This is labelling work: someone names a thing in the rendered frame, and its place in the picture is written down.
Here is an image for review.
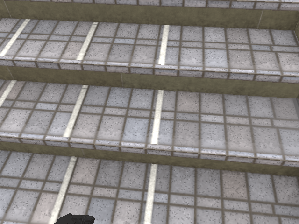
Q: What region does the robot left hand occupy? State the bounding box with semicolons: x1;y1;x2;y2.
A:
53;213;95;224

